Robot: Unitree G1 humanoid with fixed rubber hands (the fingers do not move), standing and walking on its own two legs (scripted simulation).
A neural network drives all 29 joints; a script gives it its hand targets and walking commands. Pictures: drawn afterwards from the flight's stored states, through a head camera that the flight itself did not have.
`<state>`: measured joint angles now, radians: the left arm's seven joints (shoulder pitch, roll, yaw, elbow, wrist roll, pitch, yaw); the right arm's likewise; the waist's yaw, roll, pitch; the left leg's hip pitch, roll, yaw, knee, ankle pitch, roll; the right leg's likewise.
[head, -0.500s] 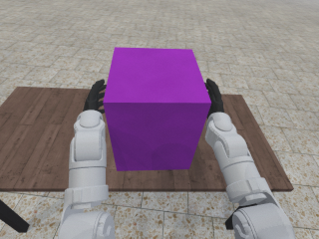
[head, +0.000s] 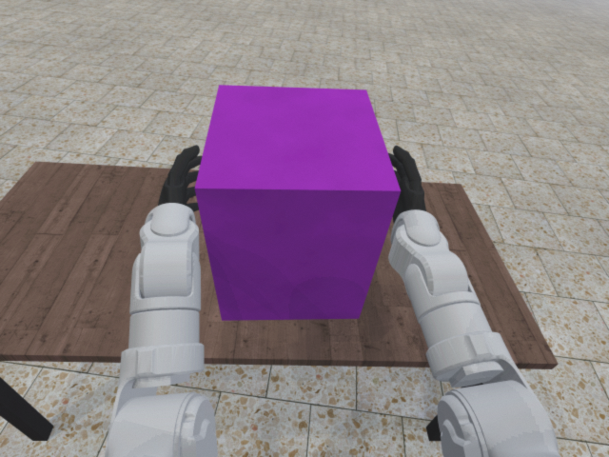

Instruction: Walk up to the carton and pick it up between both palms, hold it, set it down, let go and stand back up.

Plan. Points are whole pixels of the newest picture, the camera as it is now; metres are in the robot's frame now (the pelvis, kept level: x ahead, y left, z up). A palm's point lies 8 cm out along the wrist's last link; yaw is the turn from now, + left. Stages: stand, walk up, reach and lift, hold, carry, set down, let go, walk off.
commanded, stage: hold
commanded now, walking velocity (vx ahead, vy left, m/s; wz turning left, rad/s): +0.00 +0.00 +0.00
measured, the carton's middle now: (292, 207) +0.41 +0.01 +0.13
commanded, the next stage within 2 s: none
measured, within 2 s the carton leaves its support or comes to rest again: neither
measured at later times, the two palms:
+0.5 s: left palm (182, 206) +0.36 +0.15 +0.17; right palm (413, 216) +0.35 -0.14 +0.17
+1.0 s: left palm (181, 205) +0.36 +0.15 +0.17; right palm (412, 216) +0.35 -0.14 +0.17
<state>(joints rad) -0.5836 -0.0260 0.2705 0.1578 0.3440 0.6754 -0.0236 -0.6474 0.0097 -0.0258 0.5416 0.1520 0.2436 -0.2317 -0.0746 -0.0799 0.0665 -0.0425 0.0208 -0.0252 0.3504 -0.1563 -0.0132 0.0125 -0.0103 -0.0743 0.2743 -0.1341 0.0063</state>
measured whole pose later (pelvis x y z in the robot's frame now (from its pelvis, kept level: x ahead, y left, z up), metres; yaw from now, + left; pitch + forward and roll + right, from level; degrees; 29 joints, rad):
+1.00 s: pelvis +0.01 +0.00 +0.00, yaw +0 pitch -10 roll -1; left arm -0.53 -0.05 0.26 0.05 0.36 0.71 -0.04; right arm -0.57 0.01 0.01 0.44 0.17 0.25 -0.25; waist -0.08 -0.07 0.09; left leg 0.00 0.02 -0.02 0.34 -0.17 -0.01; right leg 0.06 -0.01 -0.07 0.27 -0.14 0.01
